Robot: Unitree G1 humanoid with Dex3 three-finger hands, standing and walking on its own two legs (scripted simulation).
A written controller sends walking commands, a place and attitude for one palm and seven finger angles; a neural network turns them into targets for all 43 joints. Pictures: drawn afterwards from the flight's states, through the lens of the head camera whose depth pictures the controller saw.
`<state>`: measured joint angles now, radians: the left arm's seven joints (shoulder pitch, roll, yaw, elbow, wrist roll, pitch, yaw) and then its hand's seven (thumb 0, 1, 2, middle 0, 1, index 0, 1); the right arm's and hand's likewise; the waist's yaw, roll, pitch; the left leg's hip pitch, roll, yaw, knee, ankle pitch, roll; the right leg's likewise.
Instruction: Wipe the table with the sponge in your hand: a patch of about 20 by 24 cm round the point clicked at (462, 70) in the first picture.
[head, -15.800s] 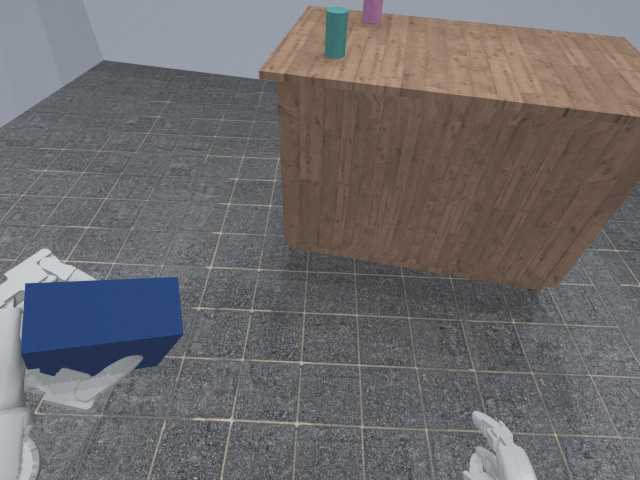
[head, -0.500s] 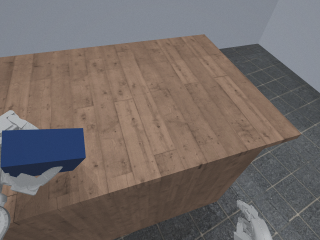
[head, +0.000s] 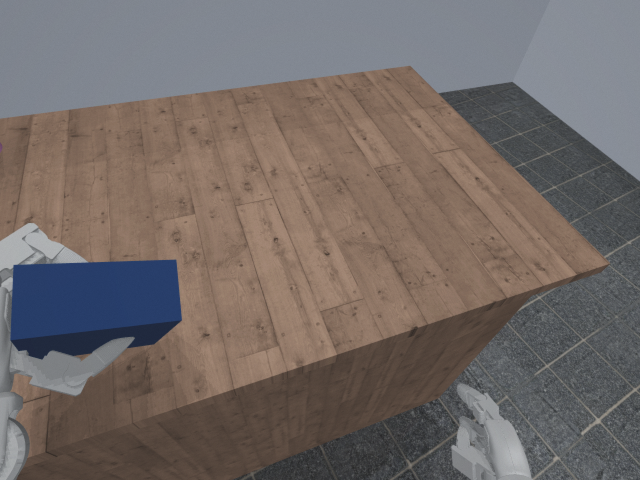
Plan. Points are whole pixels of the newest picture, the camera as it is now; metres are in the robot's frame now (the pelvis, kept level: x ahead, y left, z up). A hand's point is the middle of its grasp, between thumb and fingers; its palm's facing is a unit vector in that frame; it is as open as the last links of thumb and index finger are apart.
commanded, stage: look again from close up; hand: left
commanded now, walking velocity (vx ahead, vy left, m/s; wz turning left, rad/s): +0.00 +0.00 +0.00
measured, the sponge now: (120, 311) +0.23 +0.21 +0.15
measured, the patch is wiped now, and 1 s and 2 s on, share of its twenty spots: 0.00 0.00 0.00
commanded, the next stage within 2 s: turn the palm down, sponge in hand in 0.20 s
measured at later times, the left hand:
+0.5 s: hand (54, 277) +0.24 +0.26 +0.19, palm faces +0.41 -0.77 -0.50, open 9.4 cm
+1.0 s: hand (94, 312) +0.21 +0.21 +0.18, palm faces +0.29 -0.55 -0.78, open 9.4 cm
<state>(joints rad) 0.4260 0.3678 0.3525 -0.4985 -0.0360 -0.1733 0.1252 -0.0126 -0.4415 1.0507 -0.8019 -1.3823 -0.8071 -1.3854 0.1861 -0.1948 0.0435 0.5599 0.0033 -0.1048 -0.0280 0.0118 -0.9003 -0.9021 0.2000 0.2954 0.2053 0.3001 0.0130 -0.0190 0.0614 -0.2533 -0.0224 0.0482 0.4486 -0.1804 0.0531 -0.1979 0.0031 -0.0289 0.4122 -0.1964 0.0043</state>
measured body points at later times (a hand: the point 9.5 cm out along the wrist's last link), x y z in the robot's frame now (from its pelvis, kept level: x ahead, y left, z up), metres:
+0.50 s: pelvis -0.01 -0.02 -0.01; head -0.01 -0.03 +0.44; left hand +0.21 +0.30 +0.21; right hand +0.19 -0.24 -0.08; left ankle +0.04 +0.08 -0.74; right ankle +0.02 -0.12 -0.74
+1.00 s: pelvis +0.00 -0.06 -0.01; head -0.01 -0.09 +0.44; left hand +0.19 +0.24 +0.23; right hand +0.23 -0.27 -0.08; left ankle +0.04 +0.08 -0.74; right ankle +0.02 -0.12 -0.74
